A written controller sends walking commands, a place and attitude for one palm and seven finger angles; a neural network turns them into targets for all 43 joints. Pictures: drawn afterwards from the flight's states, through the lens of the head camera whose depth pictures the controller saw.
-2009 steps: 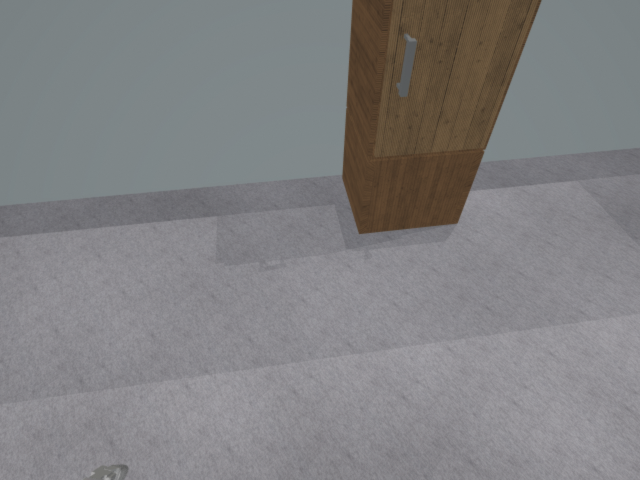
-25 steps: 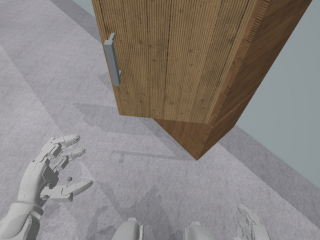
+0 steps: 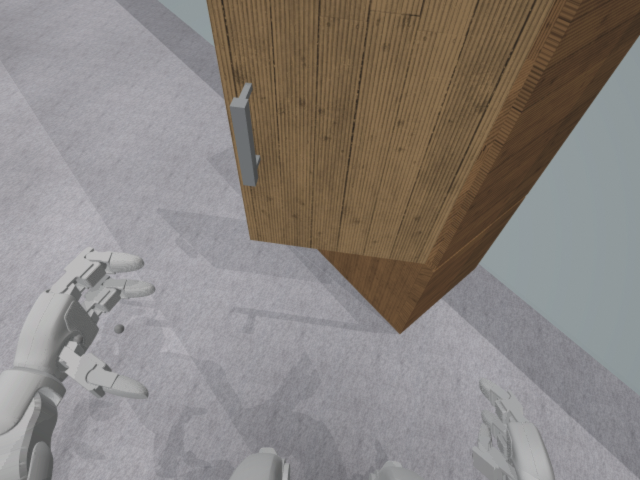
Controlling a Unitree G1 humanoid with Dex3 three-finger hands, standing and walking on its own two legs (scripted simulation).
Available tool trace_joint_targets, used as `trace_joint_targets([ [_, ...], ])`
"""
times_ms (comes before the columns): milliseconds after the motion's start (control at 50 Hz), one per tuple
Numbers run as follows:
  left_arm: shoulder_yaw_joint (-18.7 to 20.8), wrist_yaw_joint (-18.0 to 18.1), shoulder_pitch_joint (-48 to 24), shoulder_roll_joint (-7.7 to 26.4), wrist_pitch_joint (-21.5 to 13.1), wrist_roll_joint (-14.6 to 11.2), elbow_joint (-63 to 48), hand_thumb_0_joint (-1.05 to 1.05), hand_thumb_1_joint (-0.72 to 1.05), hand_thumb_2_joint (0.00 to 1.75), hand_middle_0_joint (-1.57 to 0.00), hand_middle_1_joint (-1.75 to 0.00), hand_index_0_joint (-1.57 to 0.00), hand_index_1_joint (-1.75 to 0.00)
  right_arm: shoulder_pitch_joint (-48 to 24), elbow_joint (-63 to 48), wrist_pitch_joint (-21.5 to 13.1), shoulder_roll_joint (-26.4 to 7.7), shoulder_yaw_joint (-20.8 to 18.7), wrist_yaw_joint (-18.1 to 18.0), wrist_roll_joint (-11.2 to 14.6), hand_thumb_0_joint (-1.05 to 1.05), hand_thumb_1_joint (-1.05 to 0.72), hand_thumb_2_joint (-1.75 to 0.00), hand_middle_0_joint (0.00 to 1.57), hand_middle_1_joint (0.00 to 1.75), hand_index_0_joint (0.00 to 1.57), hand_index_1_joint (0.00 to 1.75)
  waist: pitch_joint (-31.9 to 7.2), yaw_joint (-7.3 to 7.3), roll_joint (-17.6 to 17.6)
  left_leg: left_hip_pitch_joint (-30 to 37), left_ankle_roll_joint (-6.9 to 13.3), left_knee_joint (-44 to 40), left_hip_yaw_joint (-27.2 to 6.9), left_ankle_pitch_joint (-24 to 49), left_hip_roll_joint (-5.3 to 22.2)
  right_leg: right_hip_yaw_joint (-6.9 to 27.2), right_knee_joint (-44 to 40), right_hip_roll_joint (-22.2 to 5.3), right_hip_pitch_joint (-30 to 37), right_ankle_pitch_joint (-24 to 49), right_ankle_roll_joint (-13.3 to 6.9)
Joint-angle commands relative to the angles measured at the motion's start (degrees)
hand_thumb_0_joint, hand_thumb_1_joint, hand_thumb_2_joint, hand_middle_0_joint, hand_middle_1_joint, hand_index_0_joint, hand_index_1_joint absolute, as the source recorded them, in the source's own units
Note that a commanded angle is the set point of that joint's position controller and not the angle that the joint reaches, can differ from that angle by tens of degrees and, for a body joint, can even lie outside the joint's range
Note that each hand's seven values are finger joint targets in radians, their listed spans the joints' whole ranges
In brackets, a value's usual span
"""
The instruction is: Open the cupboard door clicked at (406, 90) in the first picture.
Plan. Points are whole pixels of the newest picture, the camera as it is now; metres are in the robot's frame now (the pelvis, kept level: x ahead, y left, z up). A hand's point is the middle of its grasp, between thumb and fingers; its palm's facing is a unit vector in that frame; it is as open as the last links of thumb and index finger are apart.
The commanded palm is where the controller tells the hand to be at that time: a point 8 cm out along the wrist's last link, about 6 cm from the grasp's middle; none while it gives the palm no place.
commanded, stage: raise the hand with hooked fingers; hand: left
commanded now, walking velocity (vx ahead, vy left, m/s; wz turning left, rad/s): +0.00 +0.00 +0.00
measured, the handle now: (248, 137) +0.60 +0.16 +0.05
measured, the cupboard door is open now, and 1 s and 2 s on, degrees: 42 42 42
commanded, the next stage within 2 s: move the hooked fingers beside the handle in 0.76 s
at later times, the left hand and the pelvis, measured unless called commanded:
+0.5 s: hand (119, 293) +0.30 +0.25 +0.07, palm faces -0.08 -1.00 -0.04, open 14.0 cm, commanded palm +0.27 +0.30 +0.07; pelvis +0.00 -0.01 +0.01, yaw -1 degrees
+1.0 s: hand (121, 290) +0.30 +0.25 +0.07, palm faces -0.05 -1.00 -0.03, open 14.0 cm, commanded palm +0.29 +0.30 +0.07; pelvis +0.00 -0.02 +0.01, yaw +0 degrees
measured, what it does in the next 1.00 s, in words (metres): stands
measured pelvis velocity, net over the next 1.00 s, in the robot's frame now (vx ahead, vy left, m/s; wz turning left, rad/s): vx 0.00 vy -0.02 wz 0.00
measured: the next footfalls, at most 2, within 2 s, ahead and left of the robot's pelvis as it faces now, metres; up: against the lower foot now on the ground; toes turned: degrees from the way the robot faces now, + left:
none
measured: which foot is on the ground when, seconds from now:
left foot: down 0.00-1.00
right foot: down 0.00-1.00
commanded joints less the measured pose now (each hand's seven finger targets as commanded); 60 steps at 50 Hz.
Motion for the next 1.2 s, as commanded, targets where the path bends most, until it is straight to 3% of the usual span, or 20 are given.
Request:
trace_joint_targets([
  [0,7.2,-1.7,-11.1,13.8,-3.1,-2.1,-9.1,0.00,-0.50,0.30,-0.30,-1.20,-0.30,-1.20,1.0,-6.8,-2.7,-9.8,-3.9,-0.8,0.1,0.00,-0.90,-0.90,0.20,0.30,0.20,0.30,-14.7,-0.55,5.0,12.2,-1.9,-10.2,-4.3,21.6,-1.0,1.4,-5.6,3.4,6.3,14.3,-2.3],
  [160,9.8,-4.3,-16.2,17.1,-2.3,-2.9,-3.9,0.00,-0.50,0.30,-0.30,-1.20,-0.30,-1.20,1.5,-6.5,-2.0,-10.0,-3.9,-1.2,0.6,0.00,-0.90,-0.90,0.20,0.30,0.20,0.30,-14.9,-0.67,4.5,12.7,-1.6,-11.7,-3.7,19.8,-1.0,1.9,-7.6,3.2,7.7,13.5,-2.0],
  [200,10.5,-5.1,-17.4,18.1,-2.0,-3.4,-1.1,0.00,-0.50,0.30,-0.30,-1.20,-0.30,-1.20,1.6,-6.5,-1.8,-10.3,-3.7,-1.3,0.4,0.00,-0.90,-0.90,0.20,0.30,0.20,0.30,-13.4,-0.71,3.0,11.3,-1.3,-11.7,-3.3,18.3,-1.2,2.4,-8.3,3.4,8.5,13.0,-2.2],
  [240,11.6,-5.8,-19.1,19.4,-2.3,-3.5,-0.7,0.00,-0.50,0.30,-0.30,-1.20,-0.30,-1.20,2.0,-6.2,-1.7,-10.4,-3.8,-1.4,0.5,0.00,-0.90,-0.90,0.20,0.30,0.20,0.30,-15.2,-0.68,4.2,12.2,-1.2,-11.8,-3.0,19.3,-1.3,2.8,-8.6,3.1,9.3,14.2,-2.0],
  [300,10.0,-6.8,-16.5,17.0,-2.4,-4.0,1.0,0.00,-0.50,0.30,-0.30,-1.20,-0.30,-1.20,2.4,-6.8,-1.9,-10.3,-4.0,-1.0,0.5,0.00,-0.90,-0.90,0.20,0.30,0.20,0.30,-15.0,-0.35,3.2,12.2,-1.1,-11.6,-2.8,21.4,-1.3,2.9,-8.5,3.2,9.9,16.3,-2.2],
  [360,10.1,-6.8,-16.4,17.1,-2.5,-3.8,1.5,0.00,-0.50,0.30,-0.30,-1.20,-0.30,-1.20,2.5,-6.9,-1.6,-10.4,-4.2,-0.6,0.6,0.00,-0.90,-0.90,0.20,0.30,0.20,0.30,-14.0,-0.58,2.8,11.1,-1.0,-11.8,-2.4,19.2,-1.4,3.1,-8.9,3.0,9.1,14.6,-1.9],
  [400,11.4,-6.2,-17.1,19.0,-3.0,-3.6,0.6,0.00,-0.50,0.30,-0.30,-1.20,-0.30,-1.20,2.6,-7.2,-1.5,-10.6,-4.3,-0.5,0.4,0.00,-0.90,-0.90,0.20,0.30,0.20,0.30,-13.9,-0.27,2.5,10.5,-0.9,-11.8,-2.5,19.3,-1.3,3.1,-8.6,3.1,9.6,14.4,-2.2],
  [500,12.0,-5.1,-17.2,19.6,-4.3,-3.5,-1.3,0.00,-0.50,0.30,-0.30,-1.20,-0.30,-1.20,2.8,-7.2,-1.4,-10.2,-4.3,-0.5,0.3,0.00,-0.90,-0.90,0.20,0.30,0.20,0.30,-14.8,-0.23,4.8,11.4,-0.9,-11.9,-2.3,19.2,-1.3,3.5,-8.7,3.1,9.8,14.3,-2.1],
  [620,11.3,-5.4,-17.6,18.5,-4.3,-3.7,0.6,0.00,-0.50,0.30,-0.30,-1.20,-0.30,-1.20,2.6,-6.8,-1.3,-10.1,-4.1,-0.9,0.6,0.00,-0.90,-0.90,0.20,0.30,0.20,0.30,-13.9,-1.08,2.4,10.0,-0.6,-11.9,-2.0,16.1,-1.3,4.2,-9.7,2.9,10.0,12.0,-1.7],
  [660,10.8,-5.7,-17.8,18.2,-4.2,-3.5,0.6,0.00,-0.50,0.30,-0.30,-1.20,-0.30,-1.20,2.4,-6.8,-1.3,-10.0,-4.1,-0.9,0.7,0.00,-0.90,-0.90,0.20,0.30,0.20,0.30,-14.0,-0.94,4.3,10.7,-0.7,-12.1,-2.0,16.2,-1.4,4.0,-9.5,2.8,9.5,12.2,-1.7],
  [840,10.7,-6.2,-18.6,18.1,-3.9,-3.8,1.6,0.00,-0.50,0.30,-0.30,-1.20,-0.30,-1.20,2.2,-6.9,-1.4,-10.0,-3.9,-1.0,0.6,0.00,-0.90,-0.90,0.20,0.30,0.20,0.30,-13.6,-0.90,2.2,9.9,-0.7,-11.8,-2.2,16.6,-1.4,4.0,-9.3,2.8,9.8,13.0,-1.7],
  [900,9.6,-6.1,-27.7,18.8,-3.9,-3.1,3.5,0.00,-0.50,0.30,-0.30,-1.20,-0.30,-1.20,2.6,-5.6,-1.1,-10.3,-3.6,-1.6,0.6,0.00,-0.90,-0.90,0.20,0.30,0.20,0.30,-11.3,-2.63,3.2,8.7,-0.7,-11.0,-2.2,13.4,-1.2,4.4,-9.4,2.9,6.9,9.6,-1.8],
  [920,9.8,-6.0,-30.6,19.8,-4.2,-2.5,4.8,0.00,-0.50,0.30,-0.30,-1.20,-0.30,-1.20,2.8,-5.2,-1.0,-10.4,-3.6,-1.8,0.7,0.00,-0.90,-0.90,0.20,0.30,0.20,0.30,-11.7,-3.06,2.3,8.6,-0.7,-11.1,-2.5,12.5,-1.1,4.6,-9.6,2.8,6.5,8.6,-1.6],
  [940,8.5,-6.2,-31.7,18.6,-4.4,-2.1,5.8,0.00,-0.50,0.30,-0.30,-1.20,-0.30,-1.20,3.1,-4.8,-1.1,-10.3,-3.6,-2.0,0.7,0.00,-0.90,-0.90,0.20,0.30,0.20,0.30,-12.4,-3.26,3.3,9.3,-0.7,-11.1,-2.5,12.4,-1.2,4.5,-9.4,2.7,5.9,8.4,-1.6],
  [980,7.3,-6.2,-33.6,18.0,-4.7,-1.6,6.2,0.00,-0.50,0.30,-0.30,-1.20,-0.30,-1.20,3.4,-4.7,-1.2,-10.3,-3.7,-2.1,0.7,0.00,-0.90,-0.90,0.20,0.30,0.20,0.30,-15.1,-2.91,4.8,11.1,-0.8,-11.4,-2.9,13.3,-1.2,4.1,-8.8,2.5,5.9,9.0,-1.8],
  [1100,11.4,-6.0,-37.5,24.0,-4.0,-0.3,13.7,0.00,-0.50,0.30,-0.30,-1.20,-0.30,-1.20,4.8,-4.0,0.4,-10.9,-3.7,-1.8,0.4,0.00,-0.90,-0.90,0.20,0.30,0.20,0.30,-17.0,-1.95,3.0,8.3,-0.8,-10.2,-2.4,16.3,-1.0,4.8,-7.6,2.7,8.5,12.5,-2.0],
  [1140,10.5,-6.0,-37.8,23.2,-4.1,0.0,13.4,0.00,-0.50,0.30,-0.30,-1.20,-0.30,-1.20,4.9,-4.6,0.9,-10.5,-3.6,-1.3,0.5,0.00,-0.90,-0.90,0.20,0.30,0.20,0.30,-18.7,-1.59,5.9,9.2,-1.0,-10.4,-2.2,18.1,-1.1,4.6,-7.2,2.5,8.7,14.4,-2.0],
  [1180,11.4,-5.6,-37.5,23.6,-3.9,0.0,16.1,0.00,-0.50,0.30,-0.30,-1.20,-0.30,-1.20,5.6,-4.4,1.6,-10.7,-3.8,-1.1,0.4,0.00,-0.90,-0.90,0.20,0.30,0.20,0.30,-17.8,-1.88,3.1,8.2,-0.9,-10.1,-2.0,17.9,-1.0,4.6,-7.4,2.6,8.4,14.7,-1.7],
])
